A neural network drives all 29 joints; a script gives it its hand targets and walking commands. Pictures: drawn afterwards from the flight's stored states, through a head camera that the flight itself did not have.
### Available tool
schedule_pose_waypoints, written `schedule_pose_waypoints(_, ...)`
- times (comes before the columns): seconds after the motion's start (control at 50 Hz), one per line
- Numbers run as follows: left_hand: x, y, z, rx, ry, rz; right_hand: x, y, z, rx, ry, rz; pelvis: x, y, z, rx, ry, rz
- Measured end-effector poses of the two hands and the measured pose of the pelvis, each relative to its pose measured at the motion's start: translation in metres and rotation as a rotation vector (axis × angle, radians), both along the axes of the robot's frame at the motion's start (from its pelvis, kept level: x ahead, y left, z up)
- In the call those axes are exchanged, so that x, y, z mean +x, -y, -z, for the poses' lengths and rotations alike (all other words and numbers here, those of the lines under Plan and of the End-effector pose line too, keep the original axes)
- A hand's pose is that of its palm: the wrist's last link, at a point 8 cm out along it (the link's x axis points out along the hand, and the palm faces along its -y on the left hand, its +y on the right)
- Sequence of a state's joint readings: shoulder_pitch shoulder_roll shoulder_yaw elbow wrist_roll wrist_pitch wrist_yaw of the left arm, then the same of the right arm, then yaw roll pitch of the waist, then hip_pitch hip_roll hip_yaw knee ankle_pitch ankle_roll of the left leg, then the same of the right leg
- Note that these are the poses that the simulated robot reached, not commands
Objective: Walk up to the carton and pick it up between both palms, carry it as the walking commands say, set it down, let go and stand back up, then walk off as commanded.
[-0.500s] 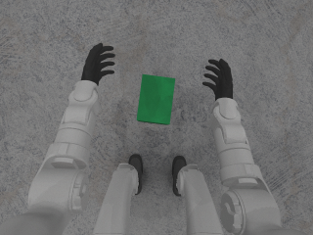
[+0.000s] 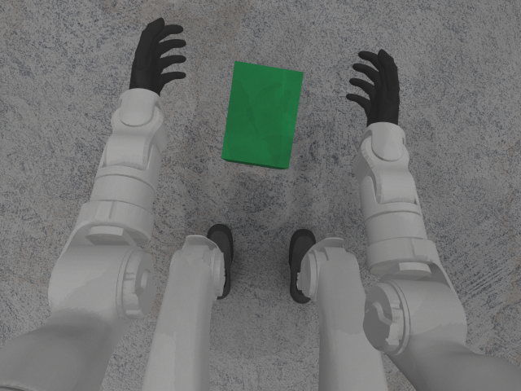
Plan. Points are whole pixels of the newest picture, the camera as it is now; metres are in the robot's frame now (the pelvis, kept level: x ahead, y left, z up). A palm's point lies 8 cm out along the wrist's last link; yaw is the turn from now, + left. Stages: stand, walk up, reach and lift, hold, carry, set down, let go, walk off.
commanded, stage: reach and lift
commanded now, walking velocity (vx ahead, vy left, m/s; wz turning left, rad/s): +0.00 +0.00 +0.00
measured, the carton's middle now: (260, 122) +0.51 +0.00 -0.49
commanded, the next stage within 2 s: none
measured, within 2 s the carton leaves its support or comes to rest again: neither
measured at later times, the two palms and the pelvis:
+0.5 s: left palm (176, 105) +0.50 +0.16 -0.29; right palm (346, 132) +0.46 -0.15 -0.30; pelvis -0.03 +0.00 -0.12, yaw -1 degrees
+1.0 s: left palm (185, 116) +0.50 +0.16 -0.40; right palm (329, 121) +0.50 -0.14 -0.39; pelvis -0.03 +0.01 -0.18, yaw -2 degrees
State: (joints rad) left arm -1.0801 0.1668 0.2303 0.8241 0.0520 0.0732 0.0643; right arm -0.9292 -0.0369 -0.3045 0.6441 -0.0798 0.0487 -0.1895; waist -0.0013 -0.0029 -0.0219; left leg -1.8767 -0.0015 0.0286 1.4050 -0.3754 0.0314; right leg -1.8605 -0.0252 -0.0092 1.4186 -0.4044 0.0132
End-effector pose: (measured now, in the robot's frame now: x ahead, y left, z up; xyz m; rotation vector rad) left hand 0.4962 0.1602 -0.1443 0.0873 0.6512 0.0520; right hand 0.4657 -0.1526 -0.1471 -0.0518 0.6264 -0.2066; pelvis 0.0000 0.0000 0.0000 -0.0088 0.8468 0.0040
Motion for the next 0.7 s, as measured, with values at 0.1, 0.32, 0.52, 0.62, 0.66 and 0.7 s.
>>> schedule_pose_waypoints(0.1, 0.009, -0.003, 0.021, 0.024, 0.018, 0.002, 0.003, 0.001, 0.028, 0.021, 0.001, 0.024, -0.008, 0.001, 0.033, -0.002, 0.020, 0.004)
schedule_pose_waypoints(0.32, 0.002, -0.003, 0.102, 0.003, -0.061, 0.000, 0.001, -0.002, 0.099, 0.031, -0.048, 0.034, -0.017, -0.001, 0.085, -0.010, 0.029, 0.007)
schedule_pose_waypoints(0.52, 0.009, 0.003, 0.154, -0.012, -0.032, 0.017, -0.002, 0.002, 0.159, 0.050, -0.074, 0.055, -0.028, -0.004, 0.121, -0.021, 0.117, 0.003)
schedule_pose_waypoints(0.62, 0.010, 0.009, 0.179, -0.020, -0.056, 0.030, 0.003, 0.003, 0.182, 0.042, -0.102, 0.047, -0.031, -0.005, 0.141, -0.025, 0.121, 0.004)
schedule_pose_waypoints(0.66, 0.009, 0.008, 0.189, -0.023, -0.068, 0.025, 0.013, 0.005, 0.183, 0.035, -0.078, 0.046, -0.032, -0.005, 0.148, -0.026, 0.121, 0.003)
schedule_pose_waypoints(0.7, 0.006, 0.007, 0.199, -0.025, -0.077, 0.020, 0.022, 0.005, 0.184, 0.028, -0.059, 0.043, -0.032, -0.005, 0.154, -0.027, 0.121, 0.003)
